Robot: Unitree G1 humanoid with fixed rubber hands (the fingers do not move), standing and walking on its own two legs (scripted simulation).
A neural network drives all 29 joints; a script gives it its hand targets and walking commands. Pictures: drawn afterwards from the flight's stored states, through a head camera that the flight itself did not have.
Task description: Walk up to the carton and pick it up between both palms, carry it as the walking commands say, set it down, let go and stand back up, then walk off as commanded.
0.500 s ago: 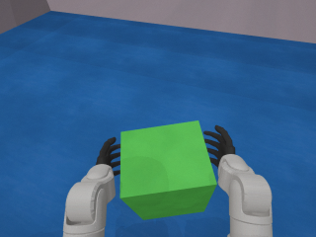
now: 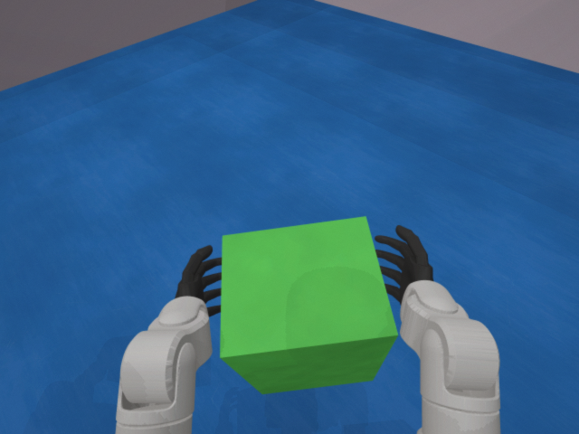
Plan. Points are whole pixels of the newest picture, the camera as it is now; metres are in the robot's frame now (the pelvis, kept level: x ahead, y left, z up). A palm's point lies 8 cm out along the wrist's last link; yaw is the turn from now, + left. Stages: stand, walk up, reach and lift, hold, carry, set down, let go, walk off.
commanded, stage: carry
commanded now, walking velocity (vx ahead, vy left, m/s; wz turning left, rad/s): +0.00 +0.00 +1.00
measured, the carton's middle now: (307, 317) +0.30 -0.02 +0.00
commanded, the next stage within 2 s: none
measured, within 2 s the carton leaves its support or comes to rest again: neither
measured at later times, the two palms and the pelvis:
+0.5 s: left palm (45, 316) +0.28 +0.31 +0.08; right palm (241, 227) +0.40 +0.07 +0.08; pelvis +0.08 +0.08 +0.00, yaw +25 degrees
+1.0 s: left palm out of the picture +0.22 +0.49 +0.07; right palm (69, 215) +0.44 +0.34 +0.09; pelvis +0.15 +0.20 -0.01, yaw +53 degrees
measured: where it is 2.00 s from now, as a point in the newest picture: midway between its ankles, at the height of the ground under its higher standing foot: outside the picture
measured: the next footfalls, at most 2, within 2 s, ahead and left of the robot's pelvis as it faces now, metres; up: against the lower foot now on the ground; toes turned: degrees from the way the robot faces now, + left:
left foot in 0.18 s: +0.11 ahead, +0.13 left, +0.00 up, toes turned +6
right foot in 0.44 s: +0.09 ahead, -0.04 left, +0.00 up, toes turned +18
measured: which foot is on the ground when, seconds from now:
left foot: up 0.00-0.16, down 0.18-0.44, up 0.46-0.62, down 0.64-0.90, up 0.92-1.00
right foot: down 0.00-0.18, up 0.20-0.42, down 0.44-0.66, up 0.68-0.88, down 0.90-1.00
